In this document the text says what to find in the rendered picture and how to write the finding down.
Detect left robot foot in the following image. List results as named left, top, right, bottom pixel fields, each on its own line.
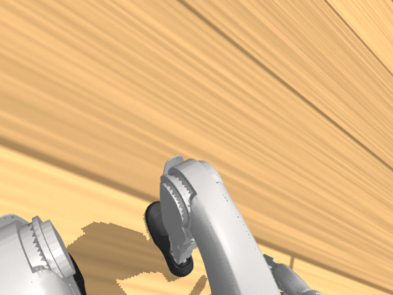
left=69, top=254, right=87, bottom=295

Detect right robot foot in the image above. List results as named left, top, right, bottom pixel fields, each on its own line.
left=145, top=201, right=193, bottom=277

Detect right robot hand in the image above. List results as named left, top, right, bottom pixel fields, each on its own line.
left=263, top=254, right=312, bottom=295

